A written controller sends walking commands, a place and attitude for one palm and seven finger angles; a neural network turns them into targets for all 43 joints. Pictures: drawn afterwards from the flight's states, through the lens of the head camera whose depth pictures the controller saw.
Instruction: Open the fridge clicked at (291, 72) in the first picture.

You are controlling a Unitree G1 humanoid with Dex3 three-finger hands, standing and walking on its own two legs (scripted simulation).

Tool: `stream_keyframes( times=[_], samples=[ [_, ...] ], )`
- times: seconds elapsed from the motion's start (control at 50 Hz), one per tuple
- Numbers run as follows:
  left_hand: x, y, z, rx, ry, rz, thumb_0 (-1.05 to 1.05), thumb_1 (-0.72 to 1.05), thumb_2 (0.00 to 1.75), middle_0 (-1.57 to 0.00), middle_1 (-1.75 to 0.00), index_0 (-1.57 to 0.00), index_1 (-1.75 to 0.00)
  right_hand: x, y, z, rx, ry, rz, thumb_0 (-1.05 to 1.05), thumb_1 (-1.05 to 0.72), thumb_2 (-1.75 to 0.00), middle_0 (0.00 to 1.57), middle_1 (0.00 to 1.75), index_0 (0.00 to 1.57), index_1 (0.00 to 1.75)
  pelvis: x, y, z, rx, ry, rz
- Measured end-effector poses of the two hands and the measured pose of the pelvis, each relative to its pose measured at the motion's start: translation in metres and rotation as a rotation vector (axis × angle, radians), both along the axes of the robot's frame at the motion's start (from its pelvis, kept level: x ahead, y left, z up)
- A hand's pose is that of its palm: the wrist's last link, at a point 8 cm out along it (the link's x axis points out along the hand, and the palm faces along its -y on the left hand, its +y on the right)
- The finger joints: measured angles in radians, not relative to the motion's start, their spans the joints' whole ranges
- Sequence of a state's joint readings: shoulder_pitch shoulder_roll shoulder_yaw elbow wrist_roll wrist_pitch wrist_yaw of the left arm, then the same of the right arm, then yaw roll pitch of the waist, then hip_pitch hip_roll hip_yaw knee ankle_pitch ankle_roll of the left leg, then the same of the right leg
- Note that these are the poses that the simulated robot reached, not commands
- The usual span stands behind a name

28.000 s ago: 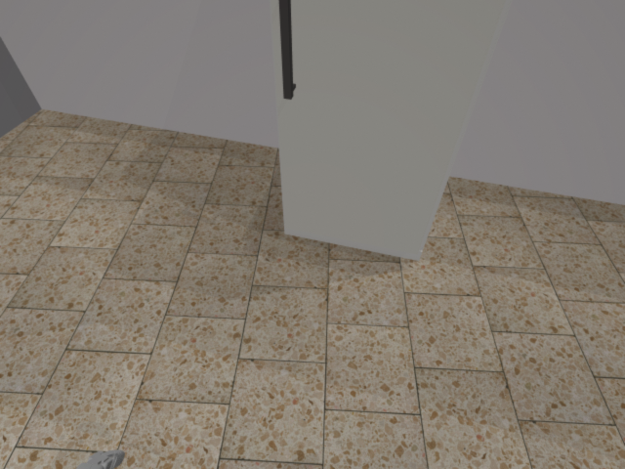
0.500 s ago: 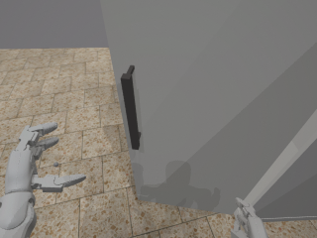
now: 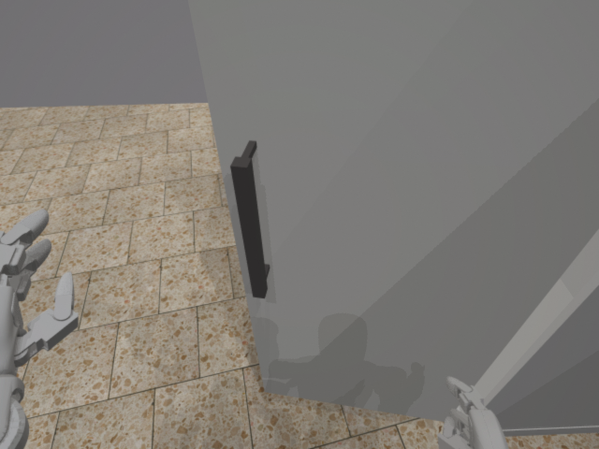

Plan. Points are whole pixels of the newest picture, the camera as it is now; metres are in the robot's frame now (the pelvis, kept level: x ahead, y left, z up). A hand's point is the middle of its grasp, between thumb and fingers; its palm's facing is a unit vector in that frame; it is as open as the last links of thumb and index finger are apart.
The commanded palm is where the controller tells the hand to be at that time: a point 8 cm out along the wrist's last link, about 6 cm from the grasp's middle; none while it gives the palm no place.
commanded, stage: draw the hand back to the body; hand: left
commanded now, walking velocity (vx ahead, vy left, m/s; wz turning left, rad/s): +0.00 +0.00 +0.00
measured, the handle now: (256, 228) +0.41 +0.14 +0.08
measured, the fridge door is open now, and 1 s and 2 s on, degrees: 79 79 79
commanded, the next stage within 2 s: step back with the hand held close in 0.30 s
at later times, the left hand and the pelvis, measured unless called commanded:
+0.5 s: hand (71, 317) +0.18 +0.26 +0.16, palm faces +0.48 -0.79 -0.37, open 7.4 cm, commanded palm +0.12 +0.29 +0.17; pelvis -0.01 -0.01 +0.00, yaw +1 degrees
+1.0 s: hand (10, 372) +0.12 +0.29 +0.16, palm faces +0.44 -0.77 -0.46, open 7.4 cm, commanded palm +0.06 +0.32 +0.17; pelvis -0.08 +0.02 -0.02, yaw +0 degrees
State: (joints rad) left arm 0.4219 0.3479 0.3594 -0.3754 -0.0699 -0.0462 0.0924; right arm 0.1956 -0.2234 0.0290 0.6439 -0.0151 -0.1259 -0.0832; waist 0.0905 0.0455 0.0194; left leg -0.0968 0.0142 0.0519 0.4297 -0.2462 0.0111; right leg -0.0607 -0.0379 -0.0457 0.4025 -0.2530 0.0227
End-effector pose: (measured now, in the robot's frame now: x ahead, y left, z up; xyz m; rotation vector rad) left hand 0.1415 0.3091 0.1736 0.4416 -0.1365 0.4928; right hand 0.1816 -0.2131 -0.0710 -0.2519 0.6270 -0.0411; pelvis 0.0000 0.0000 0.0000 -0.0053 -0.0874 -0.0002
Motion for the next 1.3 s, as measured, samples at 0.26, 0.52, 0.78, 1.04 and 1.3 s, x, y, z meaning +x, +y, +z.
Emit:
stream_keyframes(
  times=[0.26,0.52,0.78,1.04,1.3],
  samples=[
    [-0.004,-0.009,-0.005,-0.021,0.009,-0.004,0.02,0.88,0.89,-0.21,-0.31,-0.21,-0.31,-0.009,-0.007,-0.002,-0.004,0.012,-0.01,0.01,-0.9,-0.9,0.2,0.3,0.2,0.3,-0.005,-0.006,0.001,-0.001,-0.009,0.001],
    [-0.006,-0.011,0.005,0.025,-0.042,-0.026,0.02,0.89,0.9,-0.21,-0.3,-0.21,-0.31,-0.018,-0.012,-0.002,-0.01,0.029,-0.02,0.01,-0.9,-0.9,0.2,0.3,0.2,0.3,-0.015,-0.007,0.0,-0.015,0.02,0.01],
    [-0.016,0.001,-0.003,0.112,0.022,-0.142,0.02,0.89,0.9,-0.21,-0.3,-0.21,-0.31,-0.051,-0.013,0.003,-0.056,0.07,-0.13,0.01,-0.9,-0.9,0.2,0.3,0.2,0.3,-0.041,0.013,-0.005,-0.008,0.082,-0.016],
    [-0.071,0.017,-0.001,0.162,-0.103,-0.093,0.01,0.89,0.9,-0.21,-0.3,-0.21,-0.31,-0.098,0.005,-0.007,-0.057,0.047,-0.084,0.01,-0.9,-0.9,0.2,0.3,0.2,0.3,-0.085,0.021,-0.018,-0.028,0.071,0.008],
    [-0.104,0.032,0.007,0.192,-0.183,-0.1,0.02,0.89,0.9,-0.21,-0.3,-0.21,-0.31,-0.145,0.018,-0.01,-0.074,0.08,-0.083,0.01,-0.9,-0.9,0.2,0.3,0.2,0.3,-0.116,0.031,-0.017,-0.08,0.072,0.055]
  ],
)
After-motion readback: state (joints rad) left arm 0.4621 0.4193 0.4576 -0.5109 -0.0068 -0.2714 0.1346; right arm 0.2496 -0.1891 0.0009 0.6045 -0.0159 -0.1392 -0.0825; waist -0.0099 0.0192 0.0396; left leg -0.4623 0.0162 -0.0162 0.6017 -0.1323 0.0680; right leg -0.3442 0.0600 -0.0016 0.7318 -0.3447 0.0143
